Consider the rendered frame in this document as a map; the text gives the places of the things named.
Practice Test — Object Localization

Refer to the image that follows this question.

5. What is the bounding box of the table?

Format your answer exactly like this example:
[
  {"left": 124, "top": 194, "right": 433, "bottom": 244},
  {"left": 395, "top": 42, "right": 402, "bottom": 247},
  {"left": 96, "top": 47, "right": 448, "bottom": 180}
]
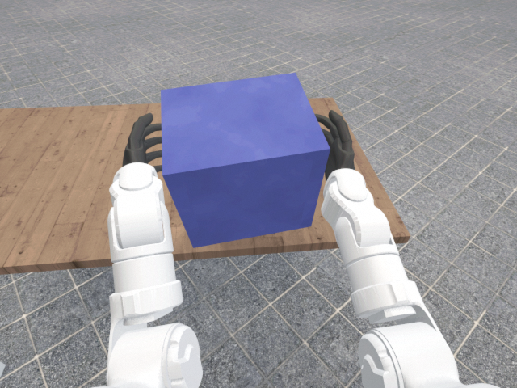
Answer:
[{"left": 0, "top": 98, "right": 410, "bottom": 377}]

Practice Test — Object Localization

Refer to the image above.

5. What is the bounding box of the right robot upper arm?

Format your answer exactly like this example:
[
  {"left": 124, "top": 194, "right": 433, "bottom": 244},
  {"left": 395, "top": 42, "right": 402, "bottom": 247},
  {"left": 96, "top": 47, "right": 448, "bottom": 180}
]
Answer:
[{"left": 358, "top": 322, "right": 500, "bottom": 388}]

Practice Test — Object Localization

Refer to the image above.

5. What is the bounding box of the robot left hand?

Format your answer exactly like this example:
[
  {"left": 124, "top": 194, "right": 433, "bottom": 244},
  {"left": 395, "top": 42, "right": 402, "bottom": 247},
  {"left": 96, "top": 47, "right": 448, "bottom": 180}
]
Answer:
[{"left": 122, "top": 113, "right": 162, "bottom": 172}]

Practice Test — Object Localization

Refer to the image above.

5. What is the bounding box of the robot right hand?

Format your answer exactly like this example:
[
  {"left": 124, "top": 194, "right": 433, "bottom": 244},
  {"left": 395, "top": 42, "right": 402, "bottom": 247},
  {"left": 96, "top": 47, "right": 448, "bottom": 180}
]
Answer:
[{"left": 315, "top": 110, "right": 355, "bottom": 180}]

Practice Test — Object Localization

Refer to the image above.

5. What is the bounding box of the left robot upper arm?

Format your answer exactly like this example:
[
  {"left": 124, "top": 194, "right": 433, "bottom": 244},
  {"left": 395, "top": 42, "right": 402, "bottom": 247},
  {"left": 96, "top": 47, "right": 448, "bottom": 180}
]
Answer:
[{"left": 92, "top": 323, "right": 203, "bottom": 388}]

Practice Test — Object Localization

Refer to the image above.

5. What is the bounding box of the left robot forearm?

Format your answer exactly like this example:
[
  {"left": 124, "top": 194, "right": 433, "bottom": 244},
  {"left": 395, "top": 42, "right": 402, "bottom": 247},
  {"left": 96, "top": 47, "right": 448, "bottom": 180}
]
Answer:
[{"left": 107, "top": 162, "right": 183, "bottom": 386}]

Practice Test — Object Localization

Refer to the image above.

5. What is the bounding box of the carton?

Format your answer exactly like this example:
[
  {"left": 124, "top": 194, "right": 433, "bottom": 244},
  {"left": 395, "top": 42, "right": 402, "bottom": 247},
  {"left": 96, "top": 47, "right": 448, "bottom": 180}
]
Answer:
[{"left": 161, "top": 73, "right": 330, "bottom": 248}]

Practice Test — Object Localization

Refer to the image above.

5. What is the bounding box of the right robot forearm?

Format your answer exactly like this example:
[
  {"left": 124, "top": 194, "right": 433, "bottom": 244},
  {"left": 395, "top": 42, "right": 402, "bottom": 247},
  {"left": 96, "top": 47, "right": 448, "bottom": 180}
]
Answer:
[{"left": 321, "top": 168, "right": 459, "bottom": 377}]

